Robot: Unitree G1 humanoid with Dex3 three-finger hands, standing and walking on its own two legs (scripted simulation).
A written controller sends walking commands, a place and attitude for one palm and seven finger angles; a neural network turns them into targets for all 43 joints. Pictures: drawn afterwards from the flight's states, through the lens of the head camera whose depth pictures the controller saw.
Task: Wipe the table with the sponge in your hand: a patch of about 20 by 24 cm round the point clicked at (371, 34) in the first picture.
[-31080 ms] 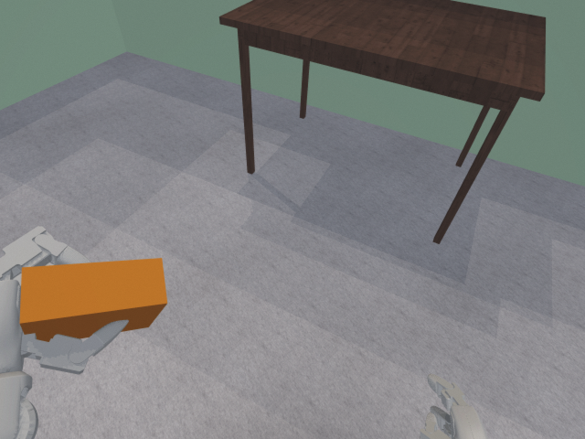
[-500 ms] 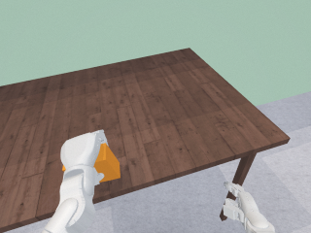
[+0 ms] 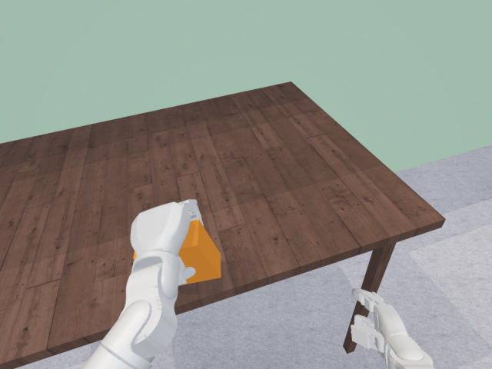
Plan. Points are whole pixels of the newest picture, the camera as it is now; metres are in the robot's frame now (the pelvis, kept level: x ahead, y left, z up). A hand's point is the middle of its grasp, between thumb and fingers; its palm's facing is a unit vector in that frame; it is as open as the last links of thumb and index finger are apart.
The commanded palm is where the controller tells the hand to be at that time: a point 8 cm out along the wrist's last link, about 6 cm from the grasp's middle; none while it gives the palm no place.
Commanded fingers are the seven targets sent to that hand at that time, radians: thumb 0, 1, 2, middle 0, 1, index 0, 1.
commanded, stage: wipe forward along the third lane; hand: left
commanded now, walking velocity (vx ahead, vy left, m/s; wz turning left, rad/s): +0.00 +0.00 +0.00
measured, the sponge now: (185, 261) +0.28 +0.16 +0.05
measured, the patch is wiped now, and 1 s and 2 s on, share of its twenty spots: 0.60 0.85 0.95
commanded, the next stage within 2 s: wipe back along the third lane in 1.72 s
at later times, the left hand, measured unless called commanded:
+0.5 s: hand (188, 226) +0.32 +0.16 +0.09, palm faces +0.07 -0.13 -0.99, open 8.9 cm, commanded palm +0.29 +0.16 +0.13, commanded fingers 0.00 0.10 1.30 -1.20 -1.60 -1.20 -1.60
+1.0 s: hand (181, 209) +0.36 +0.18 +0.09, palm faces +0.01 -0.08 -1.00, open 8.9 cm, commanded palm +0.34 +0.19 +0.12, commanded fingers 0.00 0.10 1.30 -1.20 -1.60 -1.20 -1.60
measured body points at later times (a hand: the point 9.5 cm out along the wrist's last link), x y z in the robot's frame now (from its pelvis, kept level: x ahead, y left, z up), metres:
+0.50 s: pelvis -0.01 -0.01 +0.00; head -0.04 -0.05 +0.45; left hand +0.31 +0.16 +0.14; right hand +0.22 -0.21 -0.09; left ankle -0.01 +0.13 -0.74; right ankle +0.01 -0.07 -0.74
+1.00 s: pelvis +0.00 +0.00 +0.00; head -0.02 -0.04 +0.45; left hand +0.36 +0.18 +0.14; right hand +0.21 -0.23 -0.10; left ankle -0.01 +0.13 -0.74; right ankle +0.01 -0.07 -0.74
